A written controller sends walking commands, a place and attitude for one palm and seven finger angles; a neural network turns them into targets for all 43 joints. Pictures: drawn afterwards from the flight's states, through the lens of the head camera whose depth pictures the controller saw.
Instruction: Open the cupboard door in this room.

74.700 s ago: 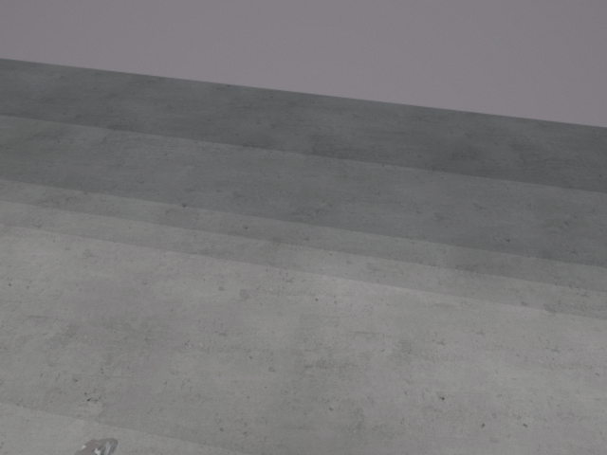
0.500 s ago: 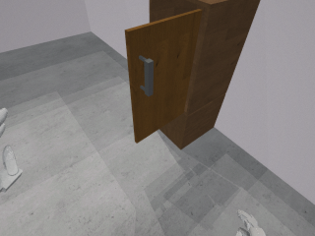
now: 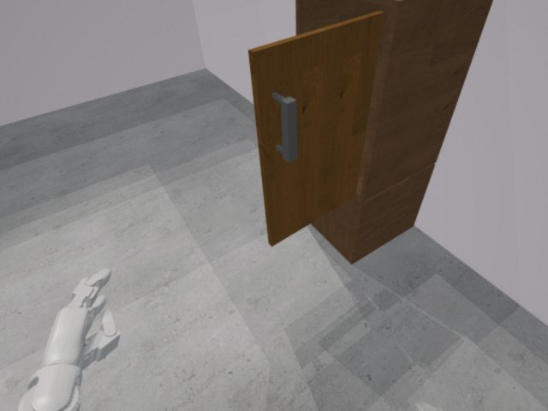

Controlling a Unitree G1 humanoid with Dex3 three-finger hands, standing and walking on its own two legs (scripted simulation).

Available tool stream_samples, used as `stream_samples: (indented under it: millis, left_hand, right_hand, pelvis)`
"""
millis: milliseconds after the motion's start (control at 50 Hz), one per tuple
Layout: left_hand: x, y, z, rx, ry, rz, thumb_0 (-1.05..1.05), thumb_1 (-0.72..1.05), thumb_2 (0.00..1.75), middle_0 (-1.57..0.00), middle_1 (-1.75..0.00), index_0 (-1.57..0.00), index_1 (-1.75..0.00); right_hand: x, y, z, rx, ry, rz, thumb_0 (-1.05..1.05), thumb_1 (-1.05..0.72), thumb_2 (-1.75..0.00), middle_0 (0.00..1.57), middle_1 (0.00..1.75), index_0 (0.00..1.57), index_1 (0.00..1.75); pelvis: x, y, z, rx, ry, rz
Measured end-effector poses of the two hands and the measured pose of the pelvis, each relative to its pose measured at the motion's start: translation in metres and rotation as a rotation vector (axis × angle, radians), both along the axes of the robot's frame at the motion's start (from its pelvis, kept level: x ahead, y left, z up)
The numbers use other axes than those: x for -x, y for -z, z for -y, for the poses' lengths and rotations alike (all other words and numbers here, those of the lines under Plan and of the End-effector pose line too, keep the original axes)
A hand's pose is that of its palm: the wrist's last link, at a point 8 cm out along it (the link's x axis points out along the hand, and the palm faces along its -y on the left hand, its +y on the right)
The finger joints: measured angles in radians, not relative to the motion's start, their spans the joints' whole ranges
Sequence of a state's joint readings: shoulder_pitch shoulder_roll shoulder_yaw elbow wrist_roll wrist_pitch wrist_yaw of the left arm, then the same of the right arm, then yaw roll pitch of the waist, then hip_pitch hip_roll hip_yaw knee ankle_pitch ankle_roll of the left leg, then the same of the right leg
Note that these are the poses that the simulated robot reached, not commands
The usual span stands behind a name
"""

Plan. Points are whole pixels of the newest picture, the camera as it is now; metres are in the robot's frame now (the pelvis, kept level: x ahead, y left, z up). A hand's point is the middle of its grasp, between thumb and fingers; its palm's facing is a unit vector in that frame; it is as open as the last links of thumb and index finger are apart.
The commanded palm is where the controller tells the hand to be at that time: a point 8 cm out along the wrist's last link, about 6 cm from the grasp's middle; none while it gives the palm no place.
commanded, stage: let the arm hang, fingers relaxed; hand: left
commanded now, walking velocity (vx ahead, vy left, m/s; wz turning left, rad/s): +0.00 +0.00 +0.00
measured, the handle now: (283, 127) +0.68 +0.01 +0.08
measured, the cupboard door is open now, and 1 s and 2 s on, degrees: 93 93 93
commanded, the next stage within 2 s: look to check the result in 0.98 s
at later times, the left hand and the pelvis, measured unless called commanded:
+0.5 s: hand out of the picture -0.04 +0.20 -0.15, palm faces +0.02 -0.97 -0.25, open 7.3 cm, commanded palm none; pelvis +0.00 +0.01 +0.02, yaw +0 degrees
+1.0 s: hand out of the picture +0.00 +0.18 -0.15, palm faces +0.02 -0.98 -0.20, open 7.3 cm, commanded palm none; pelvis +0.00 +0.01 +0.02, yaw -1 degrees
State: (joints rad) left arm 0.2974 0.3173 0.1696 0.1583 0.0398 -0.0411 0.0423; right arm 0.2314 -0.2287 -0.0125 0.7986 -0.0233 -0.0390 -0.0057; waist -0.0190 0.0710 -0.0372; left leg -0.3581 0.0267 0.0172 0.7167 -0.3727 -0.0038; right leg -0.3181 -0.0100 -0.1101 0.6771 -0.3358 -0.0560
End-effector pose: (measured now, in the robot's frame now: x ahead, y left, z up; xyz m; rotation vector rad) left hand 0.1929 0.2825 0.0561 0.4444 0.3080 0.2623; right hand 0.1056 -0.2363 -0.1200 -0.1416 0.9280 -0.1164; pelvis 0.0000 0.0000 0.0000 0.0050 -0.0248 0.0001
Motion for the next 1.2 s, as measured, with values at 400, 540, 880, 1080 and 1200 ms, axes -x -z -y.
stream_samples:
  millis: [400,540,880,1080,1200]
  left_hand:
    - [0.223,0.172,0.036,0.322,-0.275,-1.094,-0.02,0.96,0.90,-0.20,-0.30,-0.20,-0.30]
    - [0.233,0.171,0.041,0.328,-0.281,-1.125,0.00,0.92,0.90,-0.20,-0.30,-0.20,-0.30]
    - [0.196,0.179,0.058,0.365,-0.215,-1.047,0.01,0.93,0.90,-0.20,-0.30,-0.20,-0.30]
    - [0.195,0.177,0.054,0.355,-0.225,-1.060,0.00,0.92,0.90,-0.20,-0.30,-0.20,-0.30]
    - [0.192,0.176,0.053,0.353,-0.228,-1.065,0.00,0.91,0.90,-0.20,-0.30,-0.20,-0.30]
  right_hand:
    - [0.137,0.009,-0.024,-0.018,0.070,-0.541,0.00,-0.91,-0.90,0.20,0.30,0.20,0.30]
    - [0.142,0.014,-0.040,-0.057,0.077,-0.550,0.00,-0.91,-0.90,0.20,0.30,0.20,0.30]
    - [0.140,0.015,-0.053,-0.080,0.106,-0.527,0.00,-0.91,-0.90,0.20,0.30,0.20,0.30]
    - [0.139,0.013,-0.047,-0.066,0.111,-0.545,0.00,-0.91,-0.90,0.20,0.30,0.20,0.30]
    - [0.133,0.013,-0.042,-0.055,0.107,-0.543,0.00,-0.91,-0.90,0.20,0.30,0.20,0.30]
  pelvis:
    - [0.003,-0.021,-0.003,0.007,0.000,0.004]
    - [0.003,-0.021,-0.008,0.004,0.010,0.012]
    - [0.000,-0.021,-0.010,-0.002,0.021,0.008]
    - [-0.004,-0.021,-0.011,-0.001,0.021,0.004]
    - [-0.007,-0.022,-0.010,-0.002,0.020,0.003]
